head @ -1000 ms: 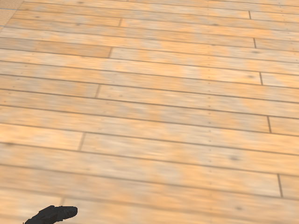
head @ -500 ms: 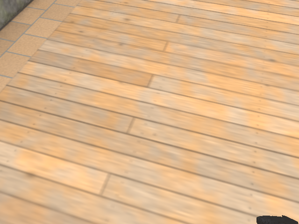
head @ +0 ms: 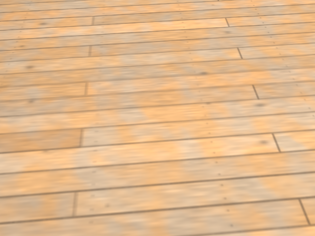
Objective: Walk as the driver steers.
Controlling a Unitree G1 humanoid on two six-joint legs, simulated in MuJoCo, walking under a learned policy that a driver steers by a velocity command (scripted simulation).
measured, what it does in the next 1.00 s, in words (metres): walks ahead, turning right: right foot, then left foot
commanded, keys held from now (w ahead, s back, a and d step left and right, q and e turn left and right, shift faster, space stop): e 0.68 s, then no key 0.24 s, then w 0.08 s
